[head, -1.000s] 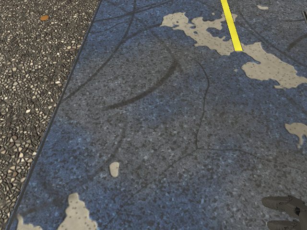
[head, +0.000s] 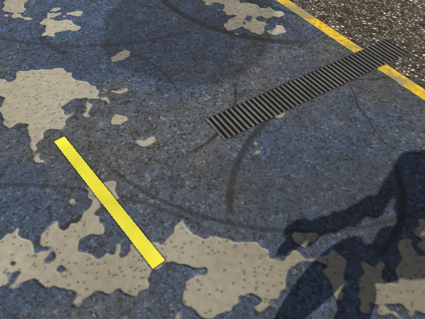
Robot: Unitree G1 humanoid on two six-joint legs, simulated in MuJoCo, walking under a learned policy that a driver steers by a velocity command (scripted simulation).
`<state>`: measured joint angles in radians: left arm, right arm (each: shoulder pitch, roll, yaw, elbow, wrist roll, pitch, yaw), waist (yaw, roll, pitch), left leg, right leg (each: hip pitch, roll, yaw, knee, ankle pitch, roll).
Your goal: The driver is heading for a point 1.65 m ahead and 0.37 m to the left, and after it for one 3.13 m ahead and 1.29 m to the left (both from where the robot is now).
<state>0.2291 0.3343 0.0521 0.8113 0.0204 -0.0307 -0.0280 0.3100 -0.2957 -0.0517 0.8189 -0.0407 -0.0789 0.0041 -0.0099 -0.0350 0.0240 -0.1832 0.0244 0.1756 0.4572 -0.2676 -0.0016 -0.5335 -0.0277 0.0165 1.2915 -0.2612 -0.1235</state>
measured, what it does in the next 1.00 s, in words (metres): walks ahead, turning left: right foot, then left foot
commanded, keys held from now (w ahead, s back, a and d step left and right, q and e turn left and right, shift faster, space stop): w+shift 0.18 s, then w+q+shift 0.82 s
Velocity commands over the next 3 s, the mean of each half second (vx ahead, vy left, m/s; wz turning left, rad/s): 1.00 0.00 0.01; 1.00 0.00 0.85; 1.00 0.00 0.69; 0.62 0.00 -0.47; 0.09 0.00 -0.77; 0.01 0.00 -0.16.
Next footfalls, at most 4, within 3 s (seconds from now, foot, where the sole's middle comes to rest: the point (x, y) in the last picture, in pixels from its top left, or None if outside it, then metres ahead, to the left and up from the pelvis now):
0.24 right None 0.44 -0.11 -0.77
0.70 left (222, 215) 0.86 -0.01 -0.77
1.10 right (226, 128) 1.31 -0.03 -0.77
1.54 left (128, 110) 1.44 0.41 -0.77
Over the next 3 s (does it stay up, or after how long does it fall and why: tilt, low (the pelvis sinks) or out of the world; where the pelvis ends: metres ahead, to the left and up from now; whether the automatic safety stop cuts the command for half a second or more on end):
stays up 1.72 0.65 0.01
